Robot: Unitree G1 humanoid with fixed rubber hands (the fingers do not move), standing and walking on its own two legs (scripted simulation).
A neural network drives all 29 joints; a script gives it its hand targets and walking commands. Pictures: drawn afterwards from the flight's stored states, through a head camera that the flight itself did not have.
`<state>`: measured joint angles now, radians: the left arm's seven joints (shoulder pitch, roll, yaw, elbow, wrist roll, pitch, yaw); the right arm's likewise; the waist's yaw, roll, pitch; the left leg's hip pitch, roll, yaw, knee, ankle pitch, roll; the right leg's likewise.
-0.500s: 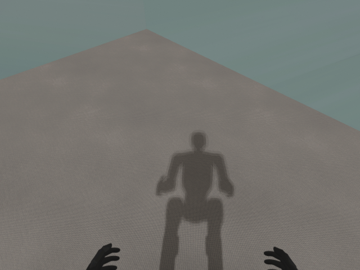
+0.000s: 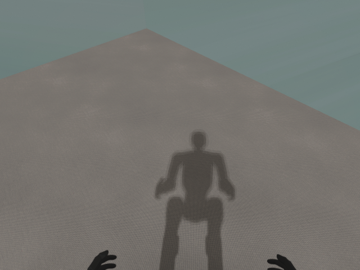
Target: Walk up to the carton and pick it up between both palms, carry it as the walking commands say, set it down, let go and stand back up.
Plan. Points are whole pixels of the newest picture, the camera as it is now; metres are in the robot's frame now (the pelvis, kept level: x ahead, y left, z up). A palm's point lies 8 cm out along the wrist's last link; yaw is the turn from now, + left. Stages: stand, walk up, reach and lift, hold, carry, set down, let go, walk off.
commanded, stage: stand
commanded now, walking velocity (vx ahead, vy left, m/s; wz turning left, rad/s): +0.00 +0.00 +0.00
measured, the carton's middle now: out of the picture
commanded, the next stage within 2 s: walk up in 1.72 s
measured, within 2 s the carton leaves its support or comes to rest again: neither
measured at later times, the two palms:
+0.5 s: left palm out of the picture +0.11 +0.23 -0.10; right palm out of the picture +0.11 -0.23 -0.10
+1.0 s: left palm out of the picture +0.09 +0.23 -0.11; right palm out of the picture +0.09 -0.23 -0.11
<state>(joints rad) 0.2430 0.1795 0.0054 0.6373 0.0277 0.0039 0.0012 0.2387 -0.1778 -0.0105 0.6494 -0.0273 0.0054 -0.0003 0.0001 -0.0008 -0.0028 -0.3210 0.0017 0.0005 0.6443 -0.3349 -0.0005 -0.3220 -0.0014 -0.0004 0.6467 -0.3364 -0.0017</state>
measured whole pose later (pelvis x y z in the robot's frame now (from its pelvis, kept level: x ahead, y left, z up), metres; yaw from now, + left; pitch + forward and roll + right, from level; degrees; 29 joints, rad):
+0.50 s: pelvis +0.00 +0.00 +0.00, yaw +0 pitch +0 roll +0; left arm 0.26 0.17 0.02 0.67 0.03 0.00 0.01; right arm 0.25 -0.17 -0.02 0.69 -0.03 0.00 0.00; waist 0.00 0.00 0.00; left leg -0.30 0.00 0.00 0.62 -0.32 0.00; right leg -0.31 0.00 0.00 0.62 -0.32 0.00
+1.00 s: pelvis +0.00 +0.00 +0.01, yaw +0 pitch +0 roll +0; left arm 0.27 0.17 0.03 0.74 0.02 0.00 0.01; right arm 0.26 -0.17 -0.03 0.75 -0.02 0.00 -0.01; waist 0.00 0.00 0.01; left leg -0.28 0.00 0.00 0.58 -0.30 0.00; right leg -0.28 0.00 0.01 0.58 -0.30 0.00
